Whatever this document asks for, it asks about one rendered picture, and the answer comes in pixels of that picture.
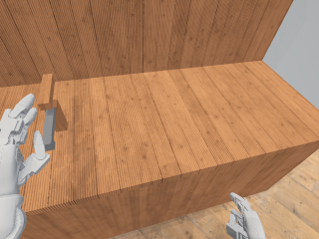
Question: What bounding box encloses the robot left forearm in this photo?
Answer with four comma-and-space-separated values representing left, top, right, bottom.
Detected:
0, 194, 27, 239

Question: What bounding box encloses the tap lever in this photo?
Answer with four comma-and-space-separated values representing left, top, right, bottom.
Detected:
42, 108, 56, 151

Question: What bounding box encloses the left robot hand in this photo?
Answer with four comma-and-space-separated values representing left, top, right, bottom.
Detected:
0, 94, 51, 196

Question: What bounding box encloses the counter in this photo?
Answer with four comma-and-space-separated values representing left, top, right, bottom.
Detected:
0, 0, 319, 239

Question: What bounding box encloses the right robot hand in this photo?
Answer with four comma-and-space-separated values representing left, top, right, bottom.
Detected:
226, 192, 266, 239

